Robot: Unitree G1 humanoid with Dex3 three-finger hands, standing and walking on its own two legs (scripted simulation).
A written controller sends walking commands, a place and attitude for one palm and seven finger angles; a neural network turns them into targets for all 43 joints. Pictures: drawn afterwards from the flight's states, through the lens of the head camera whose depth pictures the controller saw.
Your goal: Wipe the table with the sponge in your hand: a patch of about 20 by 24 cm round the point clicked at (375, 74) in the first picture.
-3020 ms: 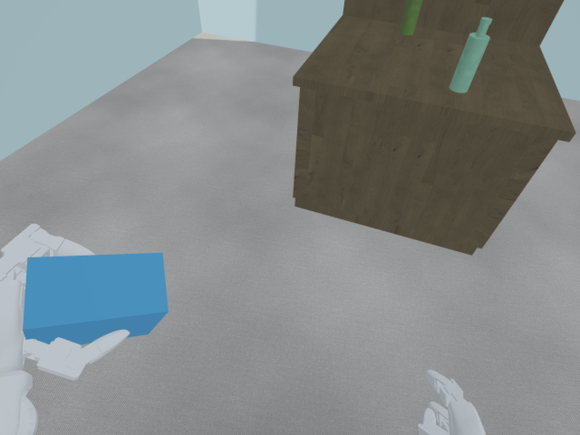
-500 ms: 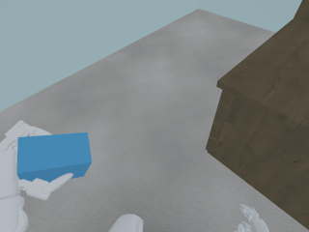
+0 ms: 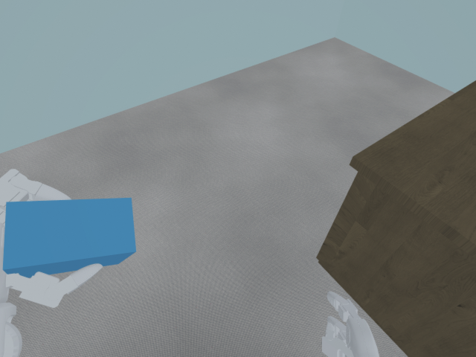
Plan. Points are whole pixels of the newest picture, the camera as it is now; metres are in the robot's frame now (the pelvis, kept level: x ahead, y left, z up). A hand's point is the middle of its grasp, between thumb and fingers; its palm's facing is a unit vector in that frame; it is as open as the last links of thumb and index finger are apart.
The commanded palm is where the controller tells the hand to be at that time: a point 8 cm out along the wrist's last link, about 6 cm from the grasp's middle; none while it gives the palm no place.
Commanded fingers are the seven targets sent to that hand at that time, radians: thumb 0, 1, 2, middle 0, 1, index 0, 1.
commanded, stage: turn to face it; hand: left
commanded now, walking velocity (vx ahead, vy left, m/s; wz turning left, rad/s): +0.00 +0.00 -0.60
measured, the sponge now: (90, 237) +0.21 +0.21 +0.17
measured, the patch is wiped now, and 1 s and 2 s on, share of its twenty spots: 0.00 0.00 0.00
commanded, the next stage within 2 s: none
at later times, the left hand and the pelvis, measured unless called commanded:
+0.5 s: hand (162, 222) +0.23 +0.13 +0.19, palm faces +0.15 -0.86 -0.49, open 10.6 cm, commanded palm +0.19 +0.18 +0.18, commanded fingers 0.00 0.10 1.30 -1.20 -1.60 -1.20 -1.60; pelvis -0.05 -0.05 +0.01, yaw -16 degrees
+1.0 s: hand (285, 271) +0.20 -0.02 +0.16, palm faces -0.17 -0.86 -0.48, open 10.6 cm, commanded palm +0.15 +0.07 +0.18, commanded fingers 0.00 0.10 1.30 -1.20 -1.60 -1.20 -1.60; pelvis -0.14 -0.07 -0.01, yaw -34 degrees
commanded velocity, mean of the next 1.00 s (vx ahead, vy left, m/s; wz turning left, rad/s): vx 0.00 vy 0.00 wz -0.60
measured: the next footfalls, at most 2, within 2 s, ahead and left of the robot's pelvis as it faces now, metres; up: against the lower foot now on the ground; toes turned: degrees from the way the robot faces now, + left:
right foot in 0.06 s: +0.07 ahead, -0.11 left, +0.00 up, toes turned -8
left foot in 0.58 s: +0.00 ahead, +0.09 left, +0.00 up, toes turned -16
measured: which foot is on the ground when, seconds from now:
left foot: down 0.00-0.08, up 0.10-0.56, down 0.58-0.90, up 0.92-1.00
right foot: up 0.00-0.04, down 0.06-0.60, up 0.62-0.88, down 0.90-1.00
